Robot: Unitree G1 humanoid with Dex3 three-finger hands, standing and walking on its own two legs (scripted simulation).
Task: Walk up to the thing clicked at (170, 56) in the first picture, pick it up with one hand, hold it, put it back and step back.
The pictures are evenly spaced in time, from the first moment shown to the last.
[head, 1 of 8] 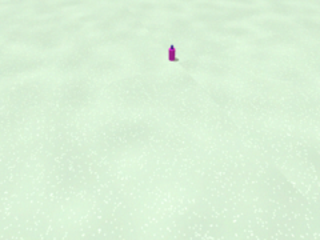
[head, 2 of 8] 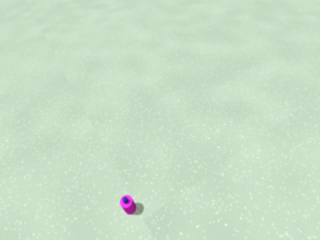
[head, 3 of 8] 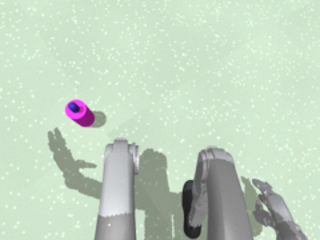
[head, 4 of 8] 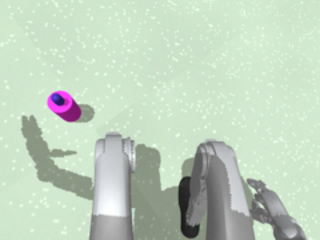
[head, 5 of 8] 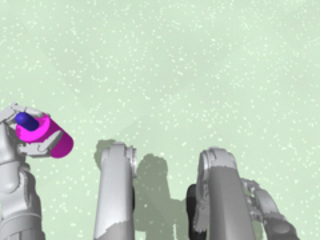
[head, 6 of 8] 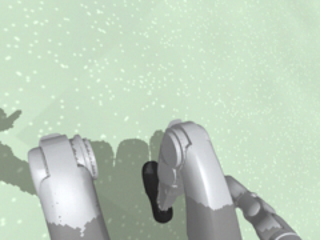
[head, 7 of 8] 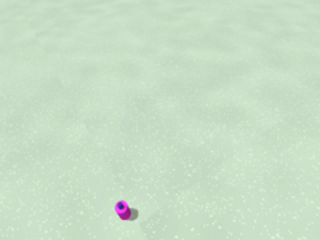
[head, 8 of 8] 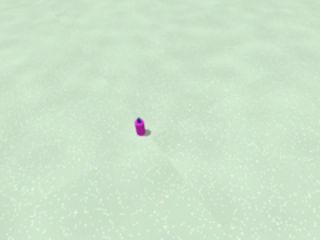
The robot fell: no
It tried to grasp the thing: yes
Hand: left
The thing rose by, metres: 0.63
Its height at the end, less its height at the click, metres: +0.00
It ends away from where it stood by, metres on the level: 0.01
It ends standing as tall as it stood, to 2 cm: yes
